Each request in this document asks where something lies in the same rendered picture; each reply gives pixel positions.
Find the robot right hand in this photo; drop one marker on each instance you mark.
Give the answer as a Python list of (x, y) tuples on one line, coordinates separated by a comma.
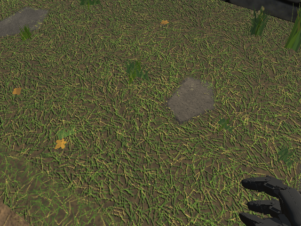
[(286, 211)]

